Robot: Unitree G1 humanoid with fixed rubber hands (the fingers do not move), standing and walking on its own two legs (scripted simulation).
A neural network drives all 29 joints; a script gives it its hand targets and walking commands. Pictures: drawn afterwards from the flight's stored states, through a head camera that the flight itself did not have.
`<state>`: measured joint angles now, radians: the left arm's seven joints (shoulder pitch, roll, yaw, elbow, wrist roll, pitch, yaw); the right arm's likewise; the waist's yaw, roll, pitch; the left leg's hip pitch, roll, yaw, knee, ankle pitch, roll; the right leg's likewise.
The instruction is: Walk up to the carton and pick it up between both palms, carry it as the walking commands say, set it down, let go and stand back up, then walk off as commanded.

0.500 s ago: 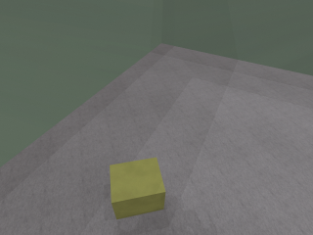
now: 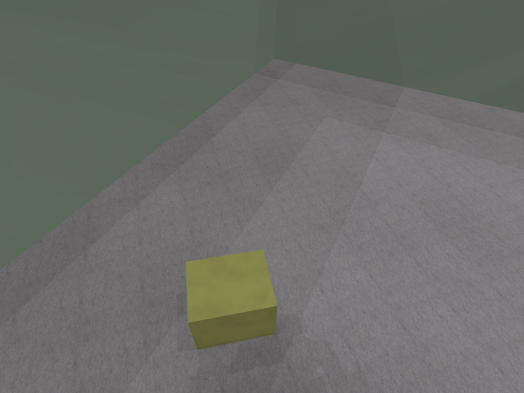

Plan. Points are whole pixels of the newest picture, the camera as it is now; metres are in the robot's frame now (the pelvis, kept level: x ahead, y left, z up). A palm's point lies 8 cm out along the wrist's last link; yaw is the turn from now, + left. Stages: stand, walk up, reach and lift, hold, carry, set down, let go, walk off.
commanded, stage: stand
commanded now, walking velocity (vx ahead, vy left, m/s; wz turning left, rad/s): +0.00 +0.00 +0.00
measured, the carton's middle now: (230, 298) +0.62 +0.12 -0.66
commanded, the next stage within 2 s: walk off in 0.34 s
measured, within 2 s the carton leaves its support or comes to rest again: neither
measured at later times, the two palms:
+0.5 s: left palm out of the picture +0.08 +0.29 -0.11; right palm out of the picture +0.09 -0.30 -0.11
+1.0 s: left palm out of the picture +0.03 +0.17 -0.12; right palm out of the picture +0.02 -0.42 -0.14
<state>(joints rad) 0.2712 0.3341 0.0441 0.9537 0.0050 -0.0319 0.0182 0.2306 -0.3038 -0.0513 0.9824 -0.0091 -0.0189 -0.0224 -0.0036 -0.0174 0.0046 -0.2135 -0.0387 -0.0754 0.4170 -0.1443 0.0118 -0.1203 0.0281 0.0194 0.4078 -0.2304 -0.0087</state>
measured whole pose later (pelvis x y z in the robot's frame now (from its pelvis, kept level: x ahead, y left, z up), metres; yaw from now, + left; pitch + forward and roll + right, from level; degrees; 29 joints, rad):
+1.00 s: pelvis +0.00 -0.12 -0.01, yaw +4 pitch +0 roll -1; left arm 0.23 0.30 0.05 0.96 0.03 0.08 -0.03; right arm 0.26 -0.35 -0.08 1.05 -0.03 0.06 -0.09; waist -0.03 0.06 0.07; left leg -0.38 0.07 -0.20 0.65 -0.34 -0.09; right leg -0.25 0.04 -0.02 0.51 -0.24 -0.02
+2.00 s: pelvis -0.15 -0.23 -0.01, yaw -6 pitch +2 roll +2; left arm 0.35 0.27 0.06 0.99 0.02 0.06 0.00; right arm 0.34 -0.19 -0.03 1.04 -0.03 0.04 -0.04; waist 0.00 -0.07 -0.11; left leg -0.22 0.00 0.05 0.45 -0.26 -0.02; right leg -0.22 0.01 0.08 0.58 -0.36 0.03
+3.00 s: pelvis -0.13 -0.23 +0.00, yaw -5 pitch -1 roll +0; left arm 0.29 0.16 0.05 1.11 0.01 0.00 0.06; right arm 0.25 -0.16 -0.04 1.08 -0.02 0.00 -0.06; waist 0.00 0.00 0.04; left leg -0.13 0.02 0.01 0.45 -0.30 -0.02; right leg -0.01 0.02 0.05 0.37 -0.34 -0.01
